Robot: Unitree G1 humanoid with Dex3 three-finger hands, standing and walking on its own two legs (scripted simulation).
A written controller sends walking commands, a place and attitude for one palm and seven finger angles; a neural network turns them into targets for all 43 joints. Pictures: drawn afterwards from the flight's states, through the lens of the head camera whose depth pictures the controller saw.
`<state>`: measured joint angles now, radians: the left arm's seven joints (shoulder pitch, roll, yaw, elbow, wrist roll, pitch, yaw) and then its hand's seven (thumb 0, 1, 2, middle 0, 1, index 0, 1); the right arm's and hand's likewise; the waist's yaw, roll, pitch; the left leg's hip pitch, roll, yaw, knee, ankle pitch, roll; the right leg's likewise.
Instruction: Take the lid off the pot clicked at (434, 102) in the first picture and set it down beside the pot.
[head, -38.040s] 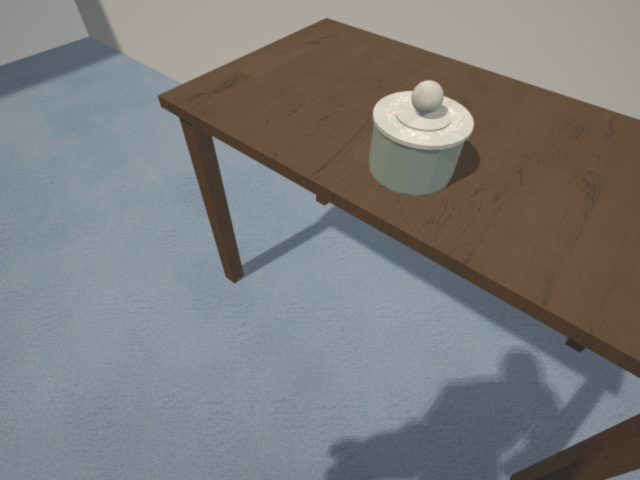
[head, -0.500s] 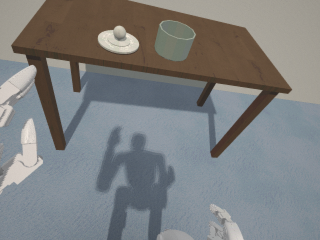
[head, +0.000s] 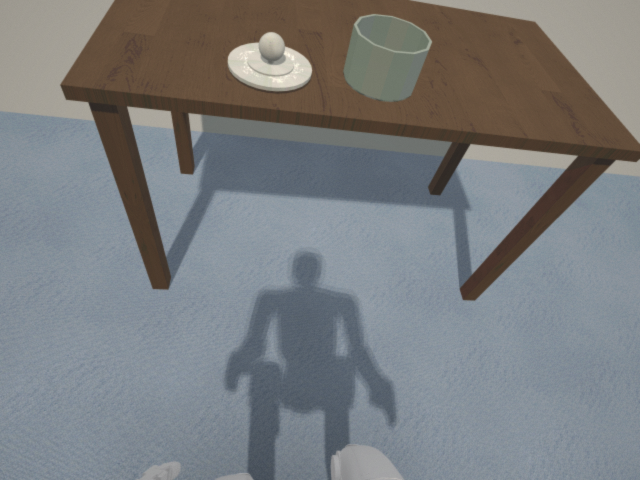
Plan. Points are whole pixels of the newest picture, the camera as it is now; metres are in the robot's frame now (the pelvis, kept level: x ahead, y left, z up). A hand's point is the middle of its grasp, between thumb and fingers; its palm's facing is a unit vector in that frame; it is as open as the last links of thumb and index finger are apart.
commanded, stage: stop stepping back and stand still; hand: left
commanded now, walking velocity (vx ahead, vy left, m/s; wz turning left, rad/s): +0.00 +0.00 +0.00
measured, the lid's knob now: (271, 46) +0.88 +0.11 +0.07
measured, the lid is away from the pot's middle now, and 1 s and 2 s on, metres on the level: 0.25 0.25 0.25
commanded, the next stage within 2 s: let the arm hang, fingers relaxed in 1.30 s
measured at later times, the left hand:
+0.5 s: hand (175, 468) +0.16 +0.17 -0.15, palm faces -0.04 -0.98 -0.20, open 7.3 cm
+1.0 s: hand out of the picture +0.13 +0.14 -0.15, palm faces -0.02 -0.98 -0.21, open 7.3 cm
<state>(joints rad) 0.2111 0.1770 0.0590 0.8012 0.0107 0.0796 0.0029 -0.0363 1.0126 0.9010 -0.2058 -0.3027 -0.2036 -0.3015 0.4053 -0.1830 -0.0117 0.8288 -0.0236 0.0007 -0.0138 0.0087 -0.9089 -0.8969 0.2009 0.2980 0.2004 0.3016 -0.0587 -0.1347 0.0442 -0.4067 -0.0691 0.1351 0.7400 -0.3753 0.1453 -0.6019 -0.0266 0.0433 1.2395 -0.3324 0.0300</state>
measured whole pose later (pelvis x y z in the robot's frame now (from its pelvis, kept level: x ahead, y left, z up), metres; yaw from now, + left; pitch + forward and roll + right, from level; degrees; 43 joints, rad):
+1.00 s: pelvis +0.10 -0.04 +0.03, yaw -1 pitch +0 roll -1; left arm 0.20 0.16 0.02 1.10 0.01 0.01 0.05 0.01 0.92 0.90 -0.20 -0.30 -0.20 -0.30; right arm 0.30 -0.13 -0.05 1.07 -0.01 0.00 -0.04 0.00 -0.91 -0.90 0.20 0.30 0.20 0.30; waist -0.03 0.01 0.09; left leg -0.07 -0.02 0.10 0.45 -0.38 0.06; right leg -0.13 0.03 0.02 0.47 -0.33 -0.01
